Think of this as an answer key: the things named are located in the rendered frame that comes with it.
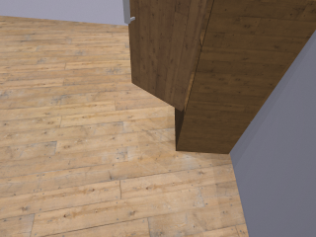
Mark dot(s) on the handle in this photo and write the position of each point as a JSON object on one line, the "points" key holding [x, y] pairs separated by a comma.
{"points": [[126, 12]]}

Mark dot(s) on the cupboard door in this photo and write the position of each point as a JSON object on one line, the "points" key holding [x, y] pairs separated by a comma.
{"points": [[163, 44]]}

